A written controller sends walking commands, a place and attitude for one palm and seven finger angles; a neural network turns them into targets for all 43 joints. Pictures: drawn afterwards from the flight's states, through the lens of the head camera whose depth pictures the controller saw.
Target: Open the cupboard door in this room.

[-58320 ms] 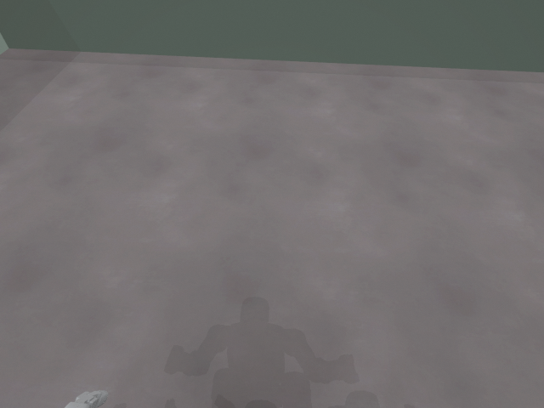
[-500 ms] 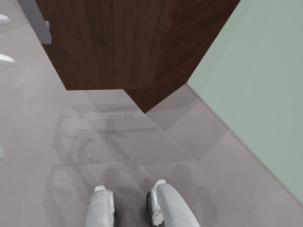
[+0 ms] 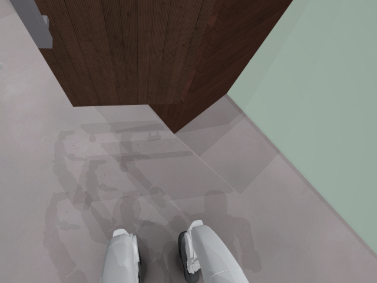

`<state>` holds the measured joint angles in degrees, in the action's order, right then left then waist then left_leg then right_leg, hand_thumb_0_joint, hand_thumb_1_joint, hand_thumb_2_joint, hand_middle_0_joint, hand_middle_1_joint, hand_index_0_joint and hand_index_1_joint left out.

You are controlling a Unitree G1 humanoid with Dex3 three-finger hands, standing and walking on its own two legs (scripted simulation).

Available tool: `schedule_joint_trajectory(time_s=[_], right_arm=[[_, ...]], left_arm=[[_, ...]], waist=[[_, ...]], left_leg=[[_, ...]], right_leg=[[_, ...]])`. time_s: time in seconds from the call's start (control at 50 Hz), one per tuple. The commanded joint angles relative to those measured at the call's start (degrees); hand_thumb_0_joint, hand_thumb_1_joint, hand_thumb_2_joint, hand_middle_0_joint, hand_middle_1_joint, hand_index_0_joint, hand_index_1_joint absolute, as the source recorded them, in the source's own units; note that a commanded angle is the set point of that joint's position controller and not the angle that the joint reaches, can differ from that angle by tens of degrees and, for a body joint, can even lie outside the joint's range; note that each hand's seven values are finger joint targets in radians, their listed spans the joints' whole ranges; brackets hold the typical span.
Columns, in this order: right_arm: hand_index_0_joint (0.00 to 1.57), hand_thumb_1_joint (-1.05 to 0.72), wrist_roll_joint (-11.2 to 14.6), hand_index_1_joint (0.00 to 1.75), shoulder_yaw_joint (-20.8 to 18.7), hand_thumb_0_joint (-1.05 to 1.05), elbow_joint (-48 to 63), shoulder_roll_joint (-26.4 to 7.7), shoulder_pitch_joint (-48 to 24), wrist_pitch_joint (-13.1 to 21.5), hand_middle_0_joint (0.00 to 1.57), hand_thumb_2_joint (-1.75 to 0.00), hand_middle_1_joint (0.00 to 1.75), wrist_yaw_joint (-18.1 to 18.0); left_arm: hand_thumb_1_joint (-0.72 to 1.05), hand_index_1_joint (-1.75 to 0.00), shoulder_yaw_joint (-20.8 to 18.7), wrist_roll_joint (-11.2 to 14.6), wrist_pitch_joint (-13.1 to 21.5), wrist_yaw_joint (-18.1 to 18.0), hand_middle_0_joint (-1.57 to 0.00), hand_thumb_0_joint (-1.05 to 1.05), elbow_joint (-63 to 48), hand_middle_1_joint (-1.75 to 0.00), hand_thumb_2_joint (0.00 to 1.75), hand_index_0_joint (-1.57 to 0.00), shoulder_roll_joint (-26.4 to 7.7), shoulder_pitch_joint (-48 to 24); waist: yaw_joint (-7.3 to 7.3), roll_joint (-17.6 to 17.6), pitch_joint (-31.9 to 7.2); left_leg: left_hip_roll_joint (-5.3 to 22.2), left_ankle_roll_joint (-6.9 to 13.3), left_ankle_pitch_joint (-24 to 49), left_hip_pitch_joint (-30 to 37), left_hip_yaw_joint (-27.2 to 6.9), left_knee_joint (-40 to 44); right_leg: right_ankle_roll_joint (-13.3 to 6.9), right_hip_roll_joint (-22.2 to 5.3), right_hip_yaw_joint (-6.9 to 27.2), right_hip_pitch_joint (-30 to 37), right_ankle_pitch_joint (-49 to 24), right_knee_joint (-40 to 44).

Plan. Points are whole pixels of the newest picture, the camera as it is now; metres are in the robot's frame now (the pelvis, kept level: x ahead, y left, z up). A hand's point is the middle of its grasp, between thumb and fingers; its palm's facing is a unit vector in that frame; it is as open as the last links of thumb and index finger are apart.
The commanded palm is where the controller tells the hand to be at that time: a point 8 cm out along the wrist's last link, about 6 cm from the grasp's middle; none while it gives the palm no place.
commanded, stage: move the hooked fingers beside the handle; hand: left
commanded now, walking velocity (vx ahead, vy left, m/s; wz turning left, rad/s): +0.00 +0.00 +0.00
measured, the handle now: (30, 2) +0.60 +0.21 +0.08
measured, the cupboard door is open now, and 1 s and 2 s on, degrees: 56 56 56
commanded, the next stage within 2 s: slide the fingers in behind the handle in 0.42 s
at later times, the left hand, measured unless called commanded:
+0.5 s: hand out of the picture +0.54 +0.28 +0.09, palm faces +0.01 -1.00 -0.02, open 14.0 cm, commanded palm +0.53 +0.30 +0.08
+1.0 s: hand out of the picture +0.53 +0.25 +0.09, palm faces +0.00 -1.00 -0.02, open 14.0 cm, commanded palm +0.52 +0.27 +0.08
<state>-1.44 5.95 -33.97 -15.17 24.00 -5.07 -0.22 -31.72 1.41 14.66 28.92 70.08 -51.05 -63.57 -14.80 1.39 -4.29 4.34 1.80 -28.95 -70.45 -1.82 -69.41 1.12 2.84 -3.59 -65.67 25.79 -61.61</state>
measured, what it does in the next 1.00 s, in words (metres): stands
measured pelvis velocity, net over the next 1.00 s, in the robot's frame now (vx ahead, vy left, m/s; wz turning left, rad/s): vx -0.01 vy -0.01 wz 0.02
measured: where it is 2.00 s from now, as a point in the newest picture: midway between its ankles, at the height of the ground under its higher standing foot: (162, 272)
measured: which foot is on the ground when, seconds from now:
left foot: down 0.00-1.00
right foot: down 0.00-1.00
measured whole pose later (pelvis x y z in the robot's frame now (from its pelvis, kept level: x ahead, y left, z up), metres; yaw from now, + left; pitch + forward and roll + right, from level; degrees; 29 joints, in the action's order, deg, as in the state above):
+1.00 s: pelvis -0.01 -0.01 +0.00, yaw +1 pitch +27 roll -6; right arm -1.1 5.1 -34.4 -16.0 22.6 -4.0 -0.4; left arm -27.7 2.7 17.3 24.4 70.9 -44.0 -61.3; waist -13.8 1.7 -5.0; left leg 4.3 1.0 -27.9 -67.5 -2.0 -68.6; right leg 0.2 2.8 -3.7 -63.3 25.5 -62.1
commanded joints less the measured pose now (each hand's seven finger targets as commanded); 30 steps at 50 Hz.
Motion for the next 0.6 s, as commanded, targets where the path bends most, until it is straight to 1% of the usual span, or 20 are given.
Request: schedule_joint_trajectory(time_s=[0.0, 0.04, 0.08, 0.1, 0.12, 0.14, 0.18, 0.2, 0.22, 0.28, 0.3, 0.32, 0.34, 0.38, 0.4, 0.42, 0.44, 0.48, 0.52, 0.58], right_arm=[[0.20, -0.90, 0.12, 0.30, -5.45, 0.00, 0.32, -13.78, 13.23, -0.01, 0.20, -0.90, 0.30, -0.72], [0.20, -0.90, -0.02, 0.30, -5.35, 0.00, 0.41, -13.60, 13.14, 0.11, 0.20, -0.90, 0.30, -0.72], [0.20, -0.90, -0.04, 0.30, -5.54, 0.00, 0.24, -13.46, 13.10, 0.10, 0.20, -0.90, 0.30, -0.71], [0.20, -0.90, -0.17, 0.30, -5.60, 0.00, 0.21, -13.33, 13.12, 0.14, 0.20, -0.90, 0.30, -0.57], [0.20, -0.90, -0.11, 0.30, -5.61, 0.00, 0.18, -13.26, 12.81, 0.14, 0.20, -0.90, 0.30, -0.53], [0.20, -0.90, -0.06, 0.30, -5.43, 0.00, 0.30, -13.37, 12.58, 0.15, 0.20, -0.90, 0.30, -0.61], [0.20, -0.90, 0.10, 0.30, -5.15, 0.00, 0.76, -13.37, 12.28, 0.10, 0.20, -0.90, 0.30, -0.73], [0.20, -0.90, 0.13, 0.30, -5.10, 0.00, 0.95, -13.15, 11.93, 0.13, 0.20, -0.90, 0.30, -0.65], [0.20, -0.90, 0.17, 0.30, -5.00, 0.00, 1.11, -13.27, 11.82, 0.06, 0.20, -0.90, 0.30, -0.76], [0.20, -0.90, 0.17, 0.30, -5.21, 0.00, 1.38, -13.23, 11.62, -0.04, 0.20, -0.90, 0.30, -0.76], [0.20, -0.90, 0.11, 0.30, -5.32, 0.00, 1.40, -13.17, 11.68, -0.10, 0.20, -0.90, 0.30, -0.70], [0.20, -0.90, 0.18, 0.30, -5.46, 0.00, 1.47, -13.12, 11.47, -0.05, 0.20, -0.90, 0.30, -0.50], [0.20, -0.90, 0.21, 0.30, -5.52, 0.00, 1.48, -13.20, 11.47, -0.13, 0.20, -0.90, 0.30, -0.52], [0.20, -0.90, 0.46, 0.30, -5.39, 0.00, 1.56, -13.37, 11.18, -0.25, 0.20, -0.90, 0.30, -0.64], [0.20, -0.90, 0.55, 0.30, -5.41, 0.00, 1.72, -13.20, 10.98, -0.24, 0.20, -0.90, 0.30, -0.60], [0.20, -0.90, 0.69, 0.30, -5.22, 0.00, 1.71, -13.17, 10.76, -0.23, 0.20, -0.90, 0.30, -0.69], [0.20, -0.90, 0.71, 0.30, -5.14, 0.00, 1.72, -13.28, 10.80, -0.18, 0.20, -0.90, 0.30, -0.85], [0.20, -0.90, 0.65, 0.30, -5.19, 0.00, 1.57, -13.15, 10.81, -0.02, 0.20, -0.90, 0.30, -0.92], [0.20, -0.90, 0.58, 0.30, -5.28, 0.00, 1.27, -13.05, 10.77, 0.16, 0.20, -0.90, 0.30, -0.90], [0.20, -0.90, 0.64, 0.30, -5.57, 0.00, 0.69, -12.95, 10.73, 0.46, 0.20, -0.90, 0.30, -0.85]], left_arm=[[-0.50, -1.20, 0.70, 1.91, 2.65, -0.11, -0.30, 0.00, -11.67, -1.20, 0.30, -0.30, -14.21, -21.87], [-0.50, -1.20, 0.84, 2.05, 2.65, -0.54, -0.30, 0.00, -11.67, -1.20, 0.30, -0.30, -13.71, -22.09], [-0.50, -1.20, 1.58, 2.16, 3.56, -1.09, -0.30, 0.00, -13.47, -1.20, 0.30, -0.30, -12.54, -23.06], [-0.50, -1.20, 1.81, 2.30, 3.74, -1.34, -0.30, 0.00, -13.24, -1.20, 0.30, -0.30, -11.60, -22.55], [-0.50, -1.20, 2.20, 2.42, 3.82, -1.40, -0.30, 0.00, -12.17, -1.20, 0.30, -0.30, -10.81, -21.79], [-0.50, -1.20, 1.16, 2.51, 3.81, -1.66, -0.30, 0.00, -10.76, -1.20, 0.30, -0.30, -12.20, -21.35], [-0.50, -1.20, 1.09, 2.25, 4.38, -1.82, -0.30, 0.00, -11.28, -1.20, 0.30, -0.30, -13.17, -22.52], [-0.50, -1.20, 1.49, 1.91, 4.26, -1.96, -0.30, 0.00, -9.65, -1.20, 0.30, -0.30, -12.47, -21.32], [-0.50, -1.20, 0.68, 1.79, 4.39, -2.17, -0.30, 0.00, -9.64, -1.20, 0.30, -0.30, -13.87, -20.93], [-0.50, -1.20, 0.38, 1.89, 5.71, -2.15, -0.30, 0.00, -12.65, -1.20, 0.30, -0.30, -14.44, -21.89], [-0.50, -1.20, -0.11, 2.08, 6.00, -2.05, -0.30, 0.00, -13.08, -1.20, 0.30, -0.30, -14.61, -21.35], [-0.50, -1.20, 0.90, 2.34, 6.04, -1.77, -0.30, 0.00, -13.24, -1.20, 0.30, -0.30, -12.89, -20.96], [-0.50, -1.20, 0.07, 2.68, 5.86, -1.63, -0.30, 0.00, -12.56, -1.20, 0.30, -0.30, -13.30, -19.81], [-0.50, -1.20, -0.39, 3.12, 5.62, -1.15, -0.30, 0.00, -11.84, -1.20, 0.30, -0.30, -14.03, -19.25], [-0.50, -1.20, 0.41, 3.23, 5.36, -0.94, -0.30, 0.00, -11.63, -1.20, 0.30, -0.30, -12.89, -18.99], [-0.50, -1.20, 0.59, 3.15, 4.87, -0.86, -0.30, 0.00, -9.94, -1.20, 0.30, -0.30, -12.89, -18.44], [-0.50, -1.20, -0.23, 2.89, 4.87, -1.03, -0.30, 0.00, -10.53, -1.20, 0.30, -0.30, -14.66, -19.40], [-0.50, -1.20, -0.09, 2.96, 5.66, -1.14, -0.30, 0.00, -12.25, -1.20, 0.30, -0.30, -14.47, -20.83], [-0.50, -1.20, 0.77, 3.15, 5.94, -1.19, -0.30, 0.00, -11.72, -1.20, 0.30, -0.30, -12.93, -20.56], [-0.50, -1.20, 2.83, 3.92, 6.39, -1.02, -0.30, 0.00, -12.09, -1.20, 0.30, -0.30, -9.43, -21.25]], waist=[[0.39, 18.56, -33.50], [0.35, 17.53, -32.52], [0.43, 19.87, -33.29], [0.38, 19.71, -33.04], [0.23, 17.60, -32.07], [0.17, 16.01, -30.63], [0.48, 16.94, -31.28], [0.66, 16.80, -30.44], [0.76, 15.81, -29.80], [1.06, 17.23, -33.54], [1.61, 17.92, -34.21], [1.30, 18.04, -34.19], [1.49, 16.15, -33.73], [1.63, 15.47, -33.29], [1.49, 15.22, -32.92], [1.28, 13.37, -30.99], [1.30, 12.92, -30.99], [1.56, 15.62, -33.03], [1.01, 14.36, -32.38], [0.63, 15.60, -32.12]], left_leg=[[-0.09, -0.95, 34.58, 40.02, -5.12, 7.11], [-0.29, -0.73, 32.98, 38.48, -4.76, 7.39], [-0.08, -1.36, 35.75, 41.79, -5.29, 7.55], [-0.06, -1.50, 36.40, 42.17, -5.40, 7.62], [-0.26, -1.06, 34.26, 40.39, -4.82, 7.49], [-0.43, -0.67, 32.06, 37.77, -4.31, 7.58], [-0.69, -0.68, 32.11, 37.00, -4.01, 7.53], [-0.77, -0.61, 30.88, 36.15, -3.76, 7.47], [-0.77, -0.43, 30.41, 35.12, -3.53, 7.42], [-0.72, -0.68, 33.00, 37.50, -3.68, 6.99], [-0.76, -0.78, 33.98, 37.96, -3.68, 6.98], [-0.71, -0.84, 34.04, 38.79, -3.81, 7.13], [-0.74, -0.65, 33.47, 37.85, -3.58, 7.16], [-0.81, -0.49, 32.62, 36.78, -3.41, 7.18], [-1.00, -0.23, 31.12, 35.63, -2.99, 7.17], [-1.09, 0.06, 28.96, 33.05, -2.57, 7.22], [-1.15, 0.29, 27.87, 31.67, -2.42, 7.18], [-1.11, -0.09, 29.22, 34.09, -2.72, 7.06], [-1.04, 0.03, 28.39, 33.65, -2.72, 6.84], [-0.90, -0.23, 28.37, 35.79, -3.17, 7.21]], right_leg=[[-2.41, 1.75, -1.18, 5.70, -16.46, 5.93], [-2.37, 1.71, -1.11, 6.71, -16.34, 6.16], [-2.57, 1.67, -1.19, 5.17, -16.43, 6.19], [-2.55, 1.66, -1.29, 5.08, -16.51, 6.39], [-2.48, 1.76, -1.03, 6.01, -16.54, 6.63], [-2.45, 1.79, -0.85, 7.38, -16.58, 6.73], [-2.54, 1.67, -0.67, 8.39, -17.22, 6.14], [-2.55, 1.73, -0.64, 8.31, -16.65, 6.21], [-2.51, 1.68, -0.49, 9.22, -16.98, 6.22], [-2.53, 1.64, -0.31, 9.86, -18.50, 5.62], [-2.55, 1.58, -0.26, 10.52, -19.12, 5.53], [-2.51, 1.65, -0.35, 9.86, -18.87, 5.72], [-2.44, 1.69, -0.37, 10.83, -19.06, 5.86], [-2.40, 1.72, -0.22, 11.23, -19.10, 5.80], [-2.26, 1.70, -0.02, 11.64, -18.82, 6.05], [-2.19, 1.74, 0.14, 12.42, -18.39, 6.29], [-2.11, 1.66, 0.45, 13.49, -18.44, 6.19], [-2.30, 1.59, 0.35, 12.32, -18.38, 5.85], [-2.19, 1.62, 0.43, 11.92, -17.88, 6.00], [-2.30, 1.59, 0.10, 9.75, -16.69, 6.25]])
